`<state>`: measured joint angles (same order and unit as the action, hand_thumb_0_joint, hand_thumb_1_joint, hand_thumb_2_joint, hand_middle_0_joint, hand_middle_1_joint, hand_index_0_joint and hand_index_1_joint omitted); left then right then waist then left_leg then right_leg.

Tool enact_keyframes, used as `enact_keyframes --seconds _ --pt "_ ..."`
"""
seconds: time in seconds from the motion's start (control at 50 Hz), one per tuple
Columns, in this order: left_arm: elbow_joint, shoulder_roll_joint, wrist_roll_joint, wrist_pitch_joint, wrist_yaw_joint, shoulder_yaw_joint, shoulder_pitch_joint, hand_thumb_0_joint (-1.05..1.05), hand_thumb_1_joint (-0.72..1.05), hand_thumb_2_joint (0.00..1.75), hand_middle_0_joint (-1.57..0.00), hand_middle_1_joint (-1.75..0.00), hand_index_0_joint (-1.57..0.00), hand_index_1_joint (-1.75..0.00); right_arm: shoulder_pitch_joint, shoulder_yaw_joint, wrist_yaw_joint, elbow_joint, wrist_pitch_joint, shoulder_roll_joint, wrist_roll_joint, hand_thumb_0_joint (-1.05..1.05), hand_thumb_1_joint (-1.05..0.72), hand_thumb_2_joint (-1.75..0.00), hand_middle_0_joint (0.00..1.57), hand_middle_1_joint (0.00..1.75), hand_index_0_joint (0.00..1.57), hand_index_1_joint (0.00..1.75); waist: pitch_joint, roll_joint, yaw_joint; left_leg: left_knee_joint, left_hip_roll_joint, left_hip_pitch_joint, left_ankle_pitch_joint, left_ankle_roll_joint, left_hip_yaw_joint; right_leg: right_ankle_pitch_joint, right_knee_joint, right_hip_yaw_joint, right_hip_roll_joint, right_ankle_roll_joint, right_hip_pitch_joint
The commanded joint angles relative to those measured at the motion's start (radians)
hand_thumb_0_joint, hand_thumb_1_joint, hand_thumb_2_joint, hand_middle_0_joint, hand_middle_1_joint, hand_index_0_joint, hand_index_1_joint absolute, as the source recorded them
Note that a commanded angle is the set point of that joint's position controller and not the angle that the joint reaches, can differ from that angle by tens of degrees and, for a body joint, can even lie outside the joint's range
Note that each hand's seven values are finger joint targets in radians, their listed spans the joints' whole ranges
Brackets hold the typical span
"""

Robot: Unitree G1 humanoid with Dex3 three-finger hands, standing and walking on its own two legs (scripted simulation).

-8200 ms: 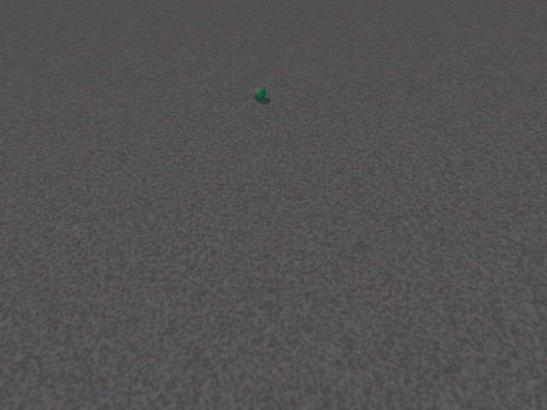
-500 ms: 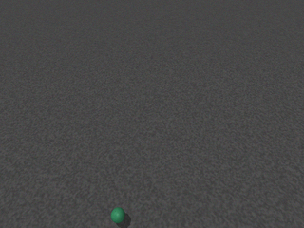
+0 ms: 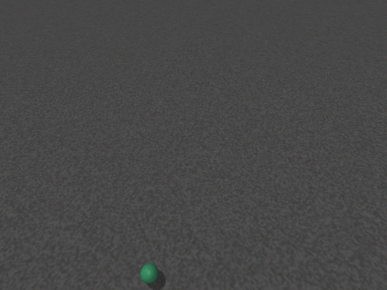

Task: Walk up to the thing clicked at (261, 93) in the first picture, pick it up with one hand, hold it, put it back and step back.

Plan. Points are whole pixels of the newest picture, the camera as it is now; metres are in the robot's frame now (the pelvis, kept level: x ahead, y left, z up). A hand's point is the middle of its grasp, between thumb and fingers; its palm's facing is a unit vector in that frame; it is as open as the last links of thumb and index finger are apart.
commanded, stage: stand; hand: left
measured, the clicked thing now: (149, 273) +0.38 +0.23 -0.74
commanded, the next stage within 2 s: walk up in 0.82 s
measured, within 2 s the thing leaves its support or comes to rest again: neither
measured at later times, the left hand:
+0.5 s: hand out of the picture +0.07 +0.26 -0.16, palm faces -0.03 -0.94 -0.35, open 7.4 cm
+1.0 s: hand out of the picture +0.08 +0.27 -0.16, palm faces -0.01 -0.93 -0.37, open 7.4 cm
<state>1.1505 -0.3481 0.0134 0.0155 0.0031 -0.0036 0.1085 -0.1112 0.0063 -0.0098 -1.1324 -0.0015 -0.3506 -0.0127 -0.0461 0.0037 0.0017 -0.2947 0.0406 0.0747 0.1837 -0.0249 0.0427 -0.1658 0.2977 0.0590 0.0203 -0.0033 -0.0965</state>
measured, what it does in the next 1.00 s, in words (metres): stands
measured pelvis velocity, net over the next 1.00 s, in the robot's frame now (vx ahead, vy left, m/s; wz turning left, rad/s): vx -0.01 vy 0.01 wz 0.00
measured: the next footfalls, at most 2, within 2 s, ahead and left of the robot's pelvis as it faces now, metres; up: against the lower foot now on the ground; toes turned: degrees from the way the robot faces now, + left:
none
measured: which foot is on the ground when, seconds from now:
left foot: down 0.00-1.00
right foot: down 0.00-1.00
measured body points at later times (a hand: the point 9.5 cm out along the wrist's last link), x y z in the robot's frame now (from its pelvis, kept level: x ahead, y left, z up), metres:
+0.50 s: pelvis +0.00 +0.00 +0.00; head +0.01 +0.00 +0.45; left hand +0.08 +0.31 -0.13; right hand +0.08 -0.30 -0.13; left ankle -0.01 +0.13 -0.75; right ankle +0.00 -0.12 -0.75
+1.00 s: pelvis -0.01 +0.01 +0.00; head +0.02 +0.00 +0.44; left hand +0.08 +0.32 -0.13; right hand +0.08 -0.30 -0.13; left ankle -0.01 +0.13 -0.75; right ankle +0.00 -0.12 -0.75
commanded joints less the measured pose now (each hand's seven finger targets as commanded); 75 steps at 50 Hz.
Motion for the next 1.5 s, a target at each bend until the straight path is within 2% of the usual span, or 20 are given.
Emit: enact_keyframes --seconds 0.0,0.42,0.56,0.66,0.76,0.78,0.8,0.84,0.9,0.98,1.02,1.16,1.2,1.26,1.3,1.34,1.4,1.44,1.46,1.48 --pt "-0.064 -0.216 -0.002 0.018 -0.011 -0.038 -0.041 0.00 0.90 0.90 -0.20 -0.30 -0.20 -0.30 0.041 -0.040 0.017 0.055 -0.026 -0.206 0.000 0.00 -0.90 -0.90 0.20 0.30 0.20 0.30 0.073 0.002 -0.003 0.036 0.110 0.013 -0.123 0.037 -0.086 0.154 -0.054 -0.116 0.135 0.018 0.010" --pt "-0.066 -0.220 -0.002 0.016 -0.013 -0.036 -0.038 0.00 0.90 0.90 -0.20 -0.30 -0.20 -0.30 0.038 -0.042 0.018 0.056 -0.026 -0.208 0.000 0.00 -0.90 -0.90 0.20 0.30 0.20 0.30 0.069 -0.005 -0.004 0.044 0.112 0.011 -0.134 0.035 -0.092 0.146 -0.040 -0.107 0.130 0.017 0.010" --pt "-0.069 -0.221 -0.005 0.019 -0.014 -0.033 -0.038 0.00 0.90 0.90 -0.20 -0.30 -0.20 -0.30 0.031 -0.041 0.017 0.054 -0.026 -0.203 0.001 0.00 -0.90 -0.90 0.20 0.30 0.20 0.30 0.069 -0.009 -0.006 0.042 0.110 0.015 -0.145 0.035 -0.091 0.163 -0.042 -0.111 0.134 0.016 0.014" --pt "-0.070 -0.218 -0.004 0.019 -0.012 -0.033 -0.035 0.00 0.90 0.90 -0.20 -0.30 -0.20 -0.30 0.031 -0.040 0.017 0.055 -0.030 -0.203 0.000 0.00 -0.90 -0.90 0.20 0.30 0.20 0.30 0.093 0.006 -0.002 0.035 0.114 0.002 -0.200 0.037 -0.084 0.220 -0.028 -0.110 0.139 0.019 0.042" --pt "-0.066 -0.215 -0.003 0.015 -0.013 -0.033 -0.034 0.00 0.90 0.90 -0.20 -0.30 -0.20 -0.30 0.038 -0.042 0.018 0.054 -0.028 -0.209 0.001 0.00 -0.90 -0.90 0.20 0.30 0.20 0.30 0.064 -0.004 -0.001 0.046 0.110 0.011 -0.158 0.034 -0.091 0.159 -0.045 -0.105 0.132 0.013 0.019" --pt "-0.070 -0.218 -0.001 0.015 -0.013 -0.034 -0.039 0.00 0.90 0.90 -0.20 -0.30 -0.20 -0.30 0.038 -0.042 0.019 0.056 -0.028 -0.208 0.001 0.00 -0.90 -0.90 0.20 0.30 0.20 0.30 0.069 -0.010 -0.002 0.041 0.113 0.007 -0.159 0.038 -0.088 0.167 -0.041 -0.106 0.136 0.018 0.025" --pt "-0.084 -0.240 -0.013 0.013 -0.016 -0.053 -0.045 0.00 0.90 0.90 -0.20 -0.30 -0.20 -0.30 0.042 -0.065 0.014 0.062 -0.014 -0.242 0.014 0.00 -0.90 -0.90 0.20 0.30 0.20 0.30 0.035 0.009 0.002 -0.006 0.107 0.013 -0.304 0.041 -0.094 0.318 0.012 -0.103 0.128 0.019 -0.008" --pt "-0.099 -0.237 -0.017 0.011 -0.022 -0.058 -0.040 0.00 0.90 0.90 -0.20 -0.30 -0.20 -0.30 0.019 -0.071 0.014 0.078 -0.005 -0.231 0.021 0.00 -0.90 -0.90 0.20 0.30 0.20 0.30 0.088 -0.007 -0.004 -0.036 0.107 0.001 -0.372 0.046 -0.082 0.384 0.046 -0.088 0.127 0.023 0.025" --pt "-0.122 -0.234 -0.012 0.005 -0.023 -0.062 -0.042 0.00 0.90 0.90 -0.20 -0.30 -0.20 -0.30 0.025 -0.085 0.013 0.102 0.006 -0.233 0.018 0.00 -0.90 -0.90 0.20 0.30 0.20 0.30 0.131 0.004 -0.007 -0.058 0.103 -0.005 -0.341 0.050 -0.079 0.343 0.072 -0.081 0.128 0.032 0.026" --pt "-0.144 -0.234 -0.003 -0.004 -0.023 -0.065 -0.041 0.00 0.90 0.90 -0.20 -0.30 -0.20 -0.30 0.038 -0.095 0.010 0.126 0.016 -0.236 0.015 0.00 -0.90 -0.90 0.20 0.30 0.20 0.30 0.126 -0.001 -0.003 -0.071 0.100 0.026 -0.267 0.066 -0.081 0.252 0.095 -0.081 0.125 0.042 -0.007" --pt "-0.154 -0.241 -0.002 -0.008 -0.022 -0.069 -0.040 0.00 0.90 0.90 -0.20 -0.30 -0.20 -0.30 0.040 -0.098 0.009 0.137 0.020 -0.237 0.013 0.00 -0.90 -0.90 0.20 0.30 0.20 0.30 0.106 -0.009 -0.003 -0.077 0.092 0.050 -0.199 0.074 -0.079 0.186 0.097 -0.100 0.129 0.049 -0.035" --pt "-0.174 -0.263 0.009 -0.013 -0.013 -0.084 -0.059 0.00 0.90 0.90 -0.20 -0.30 -0.20 -0.30 0.028 -0.104 -0.006 0.152 0.029 -0.235 0.004 0.00 -0.90 -0.90 0.20 0.30 0.20 0.30 0.042 -0.059 -0.010 -0.103 0.048 0.108 0.082 0.065 -0.091 -0.056 0.021 -0.171 0.163 0.080 -0.140" --pt "-0.183 -0.265 0.011 -0.014 -0.010 -0.088 -0.067 0.00 0.90 0.90 -0.20 -0.30 -0.20 -0.30 0.011 -0.105 -0.010 0.152 0.027 -0.232 0.001 0.00 -0.90 -0.90 0.20 0.30 0.20 0.30 0.044 -0.061 -0.013 -0.095 0.052 0.112 0.108 0.066 -0.102 -0.103 0.023 -0.170 0.162 0.081 -0.148" --pt "-0.183 -0.233 0.008 -0.017 -0.006 -0.084 -0.043 0.00 0.90 0.90 -0.20 -0.30 -0.20 -0.30 0.023 -0.109 -0.011 0.156 0.019 -0.248 -0.002 0.00 -0.90 -0.90 0.20 0.30 0.20 0.30 0.048 0.018 -0.001 -0.009 0.105 0.150 0.121 0.099 -0.169 -0.171 0.104 -0.115 0.091 0.052 -0.133" --pt "-0.177 -0.217 0.004 -0.019 -0.003 -0.081 -0.013 0.00 0.90 0.90 -0.20 -0.30 -0.20 -0.30 0.046 -0.109 -0.011 0.175 0.016 -0.260 -0.003 0.00 -0.90 -0.90 0.20 0.30 0.20 0.30 0.042 0.073 0.012 0.020 0.148 0.199 0.115 0.134 -0.198 -0.167 0.183 -0.064 0.043 0.037 -0.091" --pt "-0.172 -0.212 0.000 -0.022 -0.001 -0.083 0.020 0.00 0.90 0.90 -0.20 -0.30 -0.20 -0.30 0.072 -0.111 -0.008 0.194 0.016 -0.263 -0.005 0.00 -0.90 -0.90 0.20 0.30 0.20 0.30 0.034 0.111 0.022 0.025 0.171 0.236 0.104 0.152 -0.204 -0.176 0.243 -0.043 0.023 0.036 -0.067" --pt "-0.170 -0.211 -0.002 -0.020 -0.001 -0.083 0.055 0.00 0.90 0.90 -0.20 -0.30 -0.20 -0.30 0.079 -0.108 -0.005 0.211 0.020 -0.251 0.000 0.00 -0.90 -0.90 0.20 0.30 0.20 0.30 0.037 0.123 0.031 -0.022 0.149 0.246 0.112 0.135 -0.173 -0.127 0.213 -0.063 0.041 0.041 -0.054" --pt "-0.179 -0.247 0.009 -0.013 -0.002 -0.090 0.042 0.00 0.90 0.90 -0.20 -0.30 -0.20 -0.30 0.061 -0.106 -0.006 0.216 0.029 -0.237 0.005 0.00 -0.90 -0.90 0.20 0.30 0.20 0.30 0.016 0.024 0.015 -0.118 0.064 0.223 0.195 0.082 -0.114 -0.084 0.065 -0.166 0.121 0.070 -0.115" --pt "-0.190 -0.284 0.016 -0.007 -0.004 -0.099 0.025 0.00 0.90 0.90 -0.20 -0.30 -0.20 -0.30 0.046 -0.107 -0.006 0.217 0.034 -0.228 0.008 0.00 -0.90 -0.90 0.20 0.30 0.20 0.30 0.009 -0.047 0.005 -0.211 0.006 0.195 0.237 0.057 -0.077 -0.092 -0.002 -0.253 0.189 0.111 -0.171" --pt "-0.202 -0.315 0.017 -0.005 -0.009 -0.108 -0.005 0.00 0.90 0.90 -0.20 -0.30 -0.20 -0.30 0.011 -0.104 -0.007 0.206 0.039 -0.202 0.009 0.00 -0.90 -0.90 0.20 0.30 0.20 0.30 0.004 -0.145 0.002 -0.356 -0.049 0.168 0.259 0.037 -0.033 -0.144 -0.060 -0.339 0.271 0.170 -0.224"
